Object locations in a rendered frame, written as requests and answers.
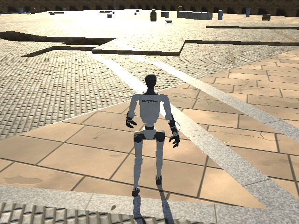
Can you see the right robot thigh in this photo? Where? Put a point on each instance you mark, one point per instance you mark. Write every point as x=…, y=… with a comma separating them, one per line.
x=160, y=137

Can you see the right robot shin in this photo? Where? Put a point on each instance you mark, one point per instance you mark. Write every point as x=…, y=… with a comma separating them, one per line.
x=159, y=163

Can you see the right robot hand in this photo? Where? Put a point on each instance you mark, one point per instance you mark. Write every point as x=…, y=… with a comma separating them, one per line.
x=176, y=142

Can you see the robot right upper arm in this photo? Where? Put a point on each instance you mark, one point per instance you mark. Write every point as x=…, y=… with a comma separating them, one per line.
x=164, y=98

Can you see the left robot hand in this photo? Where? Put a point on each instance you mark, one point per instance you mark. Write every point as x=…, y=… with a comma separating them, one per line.
x=132, y=122

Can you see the left robot forearm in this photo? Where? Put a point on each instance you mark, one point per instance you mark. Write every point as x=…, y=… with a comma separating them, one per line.
x=128, y=119

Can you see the robot left upper arm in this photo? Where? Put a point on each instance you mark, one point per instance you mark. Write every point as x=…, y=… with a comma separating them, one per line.
x=133, y=104

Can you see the right robot forearm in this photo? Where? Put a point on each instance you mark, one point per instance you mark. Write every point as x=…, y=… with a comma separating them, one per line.
x=173, y=126

